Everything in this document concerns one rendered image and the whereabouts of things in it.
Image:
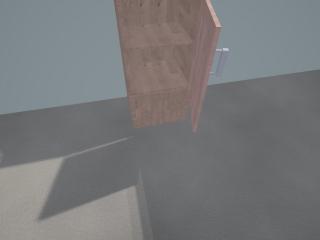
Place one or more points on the cupboard door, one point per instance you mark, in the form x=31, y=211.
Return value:
x=206, y=40

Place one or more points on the handle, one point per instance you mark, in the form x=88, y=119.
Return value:
x=221, y=64

